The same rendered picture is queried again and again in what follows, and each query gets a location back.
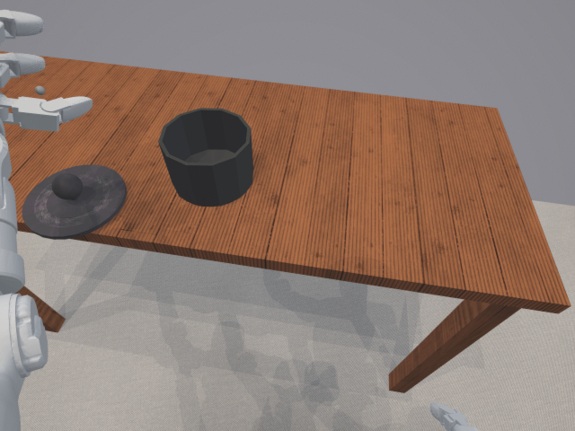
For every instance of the robot left upper arm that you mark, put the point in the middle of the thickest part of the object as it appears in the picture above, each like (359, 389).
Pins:
(23, 348)

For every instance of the robot left hand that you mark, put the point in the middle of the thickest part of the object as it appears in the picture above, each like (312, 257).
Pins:
(31, 113)

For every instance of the robot right hand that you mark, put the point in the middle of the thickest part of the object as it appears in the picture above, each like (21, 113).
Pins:
(452, 419)

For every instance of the pot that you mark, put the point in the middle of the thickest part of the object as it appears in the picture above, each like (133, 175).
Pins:
(208, 154)

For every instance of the left robot forearm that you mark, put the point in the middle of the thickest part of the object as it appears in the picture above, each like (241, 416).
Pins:
(12, 276)

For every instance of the table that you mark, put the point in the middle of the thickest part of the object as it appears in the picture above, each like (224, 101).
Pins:
(417, 195)

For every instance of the knob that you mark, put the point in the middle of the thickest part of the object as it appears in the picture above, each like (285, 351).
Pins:
(67, 186)

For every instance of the lid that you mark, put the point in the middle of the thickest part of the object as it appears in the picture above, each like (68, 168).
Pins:
(47, 215)

